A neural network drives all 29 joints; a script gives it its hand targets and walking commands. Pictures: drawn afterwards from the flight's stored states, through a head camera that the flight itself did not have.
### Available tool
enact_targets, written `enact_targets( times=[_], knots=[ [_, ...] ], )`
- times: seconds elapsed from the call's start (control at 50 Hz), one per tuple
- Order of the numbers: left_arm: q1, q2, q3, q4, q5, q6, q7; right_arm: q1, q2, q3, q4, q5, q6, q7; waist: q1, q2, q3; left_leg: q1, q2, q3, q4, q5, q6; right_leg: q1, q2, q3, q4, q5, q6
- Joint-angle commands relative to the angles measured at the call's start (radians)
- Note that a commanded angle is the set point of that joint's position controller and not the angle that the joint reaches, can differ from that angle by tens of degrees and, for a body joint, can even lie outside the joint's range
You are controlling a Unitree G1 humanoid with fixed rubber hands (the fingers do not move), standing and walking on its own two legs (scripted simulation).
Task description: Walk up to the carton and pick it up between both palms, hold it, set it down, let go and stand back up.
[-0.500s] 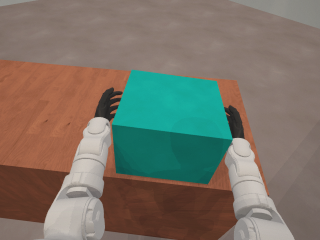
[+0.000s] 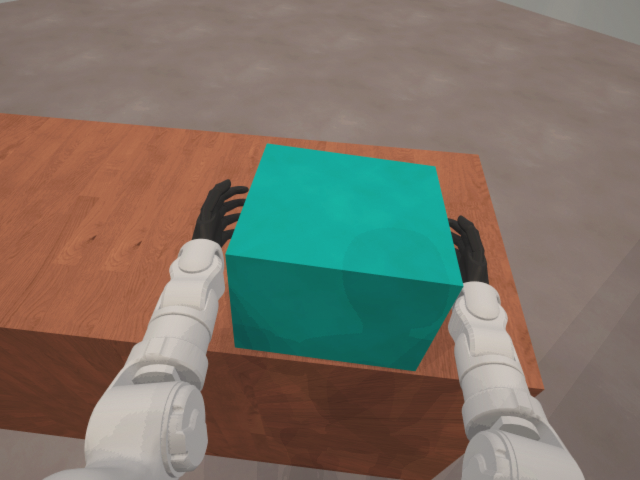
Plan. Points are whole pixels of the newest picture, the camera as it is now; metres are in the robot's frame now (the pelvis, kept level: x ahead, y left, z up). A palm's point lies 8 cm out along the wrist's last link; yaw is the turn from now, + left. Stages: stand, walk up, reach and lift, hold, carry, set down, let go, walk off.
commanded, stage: set down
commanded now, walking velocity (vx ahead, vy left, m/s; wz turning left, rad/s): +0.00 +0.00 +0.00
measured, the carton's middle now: (338, 253) +0.43 -0.02 +0.04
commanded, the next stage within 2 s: none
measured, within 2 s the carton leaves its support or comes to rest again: rests again in 0.50 s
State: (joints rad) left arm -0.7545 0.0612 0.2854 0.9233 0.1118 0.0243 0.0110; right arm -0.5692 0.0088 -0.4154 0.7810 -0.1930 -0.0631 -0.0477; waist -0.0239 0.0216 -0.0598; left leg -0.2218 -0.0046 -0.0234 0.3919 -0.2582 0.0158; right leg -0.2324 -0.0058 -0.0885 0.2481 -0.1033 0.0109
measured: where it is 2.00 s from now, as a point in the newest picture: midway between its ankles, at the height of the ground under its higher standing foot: outside the picture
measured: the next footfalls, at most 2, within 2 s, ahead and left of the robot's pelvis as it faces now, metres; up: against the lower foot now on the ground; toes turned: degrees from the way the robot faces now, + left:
none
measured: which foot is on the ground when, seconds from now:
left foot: down 0.00-1.00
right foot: down 0.00-1.00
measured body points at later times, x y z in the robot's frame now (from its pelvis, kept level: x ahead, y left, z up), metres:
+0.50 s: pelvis +0.00 +0.00 +0.00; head +0.03 +0.01 +0.45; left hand +0.42 +0.16 +0.07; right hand +0.38 -0.19 +0.06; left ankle -0.04 +0.10 -0.75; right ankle +0.01 -0.13 -0.75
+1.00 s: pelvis -0.01 +0.00 +0.00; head +0.04 +0.01 +0.45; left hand +0.42 +0.16 +0.06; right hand +0.38 -0.19 +0.05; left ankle -0.04 +0.10 -0.75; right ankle +0.01 -0.13 -0.75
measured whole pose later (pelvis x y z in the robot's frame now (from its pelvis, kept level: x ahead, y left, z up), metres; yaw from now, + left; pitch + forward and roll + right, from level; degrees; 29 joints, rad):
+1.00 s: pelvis -0.01 +0.00 +0.00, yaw +0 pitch +6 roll -2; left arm -0.78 0.06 0.40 1.08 0.17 -0.19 -0.03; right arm -0.63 0.06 -0.59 0.88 -0.33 -0.25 0.00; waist -0.03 0.01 -0.03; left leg -0.25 -0.01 -0.02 0.39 -0.25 0.02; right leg -0.27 -0.01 -0.09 0.27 -0.11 0.01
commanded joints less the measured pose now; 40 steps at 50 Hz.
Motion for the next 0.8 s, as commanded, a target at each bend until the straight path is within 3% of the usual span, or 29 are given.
enact_targets(
  times=[0.0, 0.02, 0.12, 0.14, 0.2, 0.22, 0.24, 0.28, 0.32, 0.34, 0.4, 0.42, 0.46, 0.5, 0.58, 0.62, 0.72, 0.78],
  knots=[
    [-0.703, -0.574, -0.289, -0.137, -0.006, -0.093, -0.133, -0.822, 0.469, 0.368, -0.207, -0.028, -0.115, 0.161, -0.01, 0.044, -0.636, 0.088, 0.002, 0.052, 0.007, 0.597, -0.135, 0.366, 0.035, -0.02, 0.081, 0.394, -0.014],
    [-0.692, -0.563, -0.282, -0.135, -0.003, -0.099, -0.137, -0.804, 0.471, 0.366, -0.192, -0.024, -0.114, 0.163, -0.012, 0.016, -0.627, 0.081, 0.007, 0.048, 0.004, 0.626, -0.126, 0.391, 0.035, -0.017, 0.087, 0.427, -0.009],
    [-0.721, -0.556, -0.301, -0.122, -0.021, -0.132, -0.132, -0.811, 0.474, 0.371, -0.171, -0.039, -0.13, 0.166, -0.023, -0.002, -0.638, 0.067, 0.004, 0.045, 0.008, 0.615, -0.126, 0.367, 0.037, -0.027, 0.103, 0.408, -0.001],
    [-0.717, -0.553, -0.295, -0.109, -0.022, -0.137, -0.132, -0.806, 0.465, 0.366, -0.155, -0.038, -0.132, 0.17, -0.014, 0.003, -0.646, 0.068, 0.007, 0.043, 0.008, 0.589, -0.127, 0.356, 0.032, -0.024, 0.092, 0.388, -0.005],
    [-0.714, -0.557, -0.284, -0.087, -0.008, -0.149, -0.133, -0.766, 0.456, 0.336, -0.095, -0.051, -0.131, 0.172, -0.027, 0.042, -0.59, 0.066, 0.013, 0.043, -0.002, 0.59, -0.131, 0.332, 0.031, -0.019, 0.085, 0.37, -0.019],
    [-0.696, -0.557, -0.264, -0.077, 0.003, -0.151, -0.139, -0.763, 0.469, 0.337, -0.114, -0.055, -0.135, 0.173, -0.023, 0.017, -0.584, 0.06, 0.008, 0.041, 0.0, 0.59, -0.123, 0.352, 0.03, -0.016, 0.085, 0.362, -0.011],
    [-0.704, -0.554, -0.276, -0.1, -0.003, -0.156, -0.138, -0.754, 0.467, 0.329, -0.1, -0.048, -0.134, 0.173, -0.037, 0.028, -0.603, 0.071, 0.01, 0.044, -0.001, 0.6, -0.128, 0.352, 0.03, -0.015, 0.084, 0.389, -0.017],
    [-0.666, -0.527, -0.233, -0.051, 0.028, -0.151, -0.143, -0.747, 0.451, 0.313, -0.101, -0.074, -0.134, 0.171, -0.017, 0.012, -0.551, 0.038, 0.005, 0.047, -0.017, 0.54, -0.126, 0.371, 0.026, -0.016, 0.079, 0.34, -0.013],
    [-0.701, -0.525, -0.229, -0.058, 0.027, -0.159, -0.143, -0.745, 0.467, 0.299, -0.084, -0.082, -0.141, 0.174, -0.016, 0.021, -0.567, 0.009, 0.002, 0.055, -0.03, 0.489, -0.119, 0.362, 0.02, -0.018, 0.081, 0.326, -0.007],
    [-0.71, -0.527, -0.233, -0.065, 0.024, -0.168, -0.14, -0.737, 0.473, 0.287, -0.066, -0.089, -0.147, 0.176, -0.033, 0.018, -0.576, 0.017, 0.002, 0.056, -0.033, 0.482, -0.12, 0.363, 0.023, -0.023, 0.082, 0.334, -0.007],
    [-0.687, -0.506, -0.218, -0.028, 0.032, -0.178, -0.143, -0.719, 0.469, 0.28, -0.039, -0.096, -0.15, 0.171, -0.025, 0.022, -0.553, 0.018, 0.0, 0.052, -0.018, 0.515, -0.12, 0.359, 0.013, -0.014, 0.09, 0.359, -0.006],
    [-0.681, -0.52, -0.227, -0.033, 0.029, -0.182, -0.145, -0.717, 0.469, 0.287, -0.062, -0.099, -0.16, 0.167, -0.035, 0.029, -0.576, 0.024, 0.001, 0.051, -0.017, 0.534, -0.119, 0.366, 0.02, -0.016, 0.092, 0.383, -0.005],
    [-0.685, -0.517, -0.206, -0.001, 0.041, -0.19, -0.151, -0.718, 0.464, 0.27, -0.032, -0.108, -0.159, 0.169, -0.023, 0.044, -0.555, -0.017, -0.003, 0.061, -0.031, 0.461, -0.118, 0.381, 0.011, -0.012, 0.084, 0.336, -0.007],
    [-0.686, -0.493, -0.191, 0.0, 0.058, -0.19, -0.151, -0.703, 0.466, 0.249, -0.02, -0.131, -0.161, 0.17, -0.033, 0.027, -0.539, -0.021, 0.0, 0.065, -0.051, 0.402, -0.109, 0.363, 0.01, -0.018, 0.077, 0.294, -0.005],
    [-0.703, -0.524, -0.223, 0.005, 0.047, -0.216, -0.131, -0.693, 0.453, 0.217, 0.016, -0.146, -0.191, 0.182, -0.044, 0.084, -0.573, 0.097, 0.022, 0.05, 0.006, 0.566, -0.149, 0.228, 0.028, -0.046, 0.072, 0.253, -0.022],
    [-0.67, -0.519, -0.21, 0.014, 0.051, -0.222, -0.134, -0.674, 0.452, 0.225, 0.033, -0.14, -0.191, 0.181, -0.034, 0.068, -0.551, 0.1, 0.016, 0.053, 0.01, 0.579, -0.139, 0.231, 0.027, -0.036, 0.072, 0.279, -0.02],
    [-0.657, -0.478, -0.15, 0.047, 0.08, -0.219, -0.155, -0.67, 0.442, 0.192, 0.046, -0.156, -0.19, 0.173, -0.032, 0.036, -0.47, -0.016, 0.011, 0.059, -0.036, 0.43, -0.123, 0.322, 0.009, -0.02, 0.07, 0.262, -0.009],
    [-0.655, -0.484, -0.156, 0.056, 0.098, -0.232, -0.148, -0.644, 0.471, 0.184, 0.078, -0.179, -0.197, 0.178, -0.024, 0.059, -0.485, 0.002, 0.01, 0.071, -0.049, 0.407, -0.118, 0.295, 0.008, -0.029, 0.075, 0.218, -0.014]
  ],
)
